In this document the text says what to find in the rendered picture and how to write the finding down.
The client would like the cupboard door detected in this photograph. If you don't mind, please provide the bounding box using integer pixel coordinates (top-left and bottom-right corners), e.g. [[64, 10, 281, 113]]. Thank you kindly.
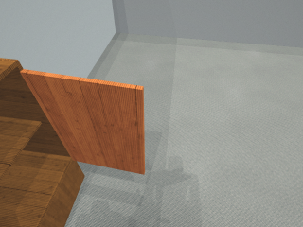
[[20, 69, 145, 175]]

